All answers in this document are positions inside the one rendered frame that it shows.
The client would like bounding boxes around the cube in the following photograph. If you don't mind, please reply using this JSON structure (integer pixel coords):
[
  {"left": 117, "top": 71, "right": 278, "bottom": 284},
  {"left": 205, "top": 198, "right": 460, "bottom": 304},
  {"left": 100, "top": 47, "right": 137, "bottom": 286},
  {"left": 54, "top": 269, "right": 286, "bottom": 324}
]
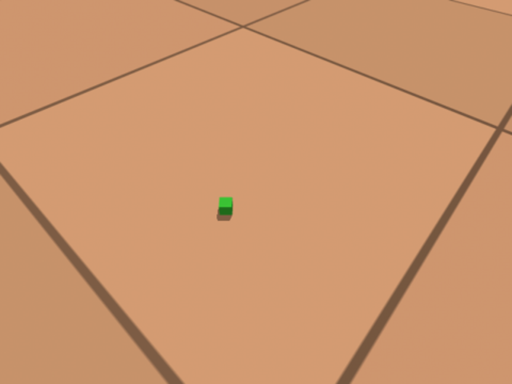
[{"left": 218, "top": 197, "right": 233, "bottom": 215}]

